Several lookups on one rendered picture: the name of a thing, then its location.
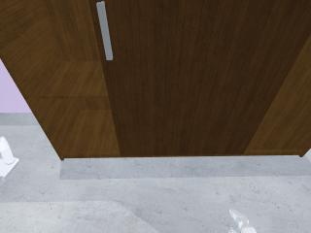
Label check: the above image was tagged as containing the robot right hand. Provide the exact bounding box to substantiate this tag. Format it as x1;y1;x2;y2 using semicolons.
227;208;257;233

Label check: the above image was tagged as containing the wardrobe door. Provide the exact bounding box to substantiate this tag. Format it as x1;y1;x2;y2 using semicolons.
88;0;311;156
246;34;311;150

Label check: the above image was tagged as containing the handle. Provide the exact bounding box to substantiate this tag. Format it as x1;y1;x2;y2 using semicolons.
96;1;113;60

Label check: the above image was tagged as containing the robot left hand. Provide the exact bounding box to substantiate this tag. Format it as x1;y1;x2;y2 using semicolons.
0;136;19;181

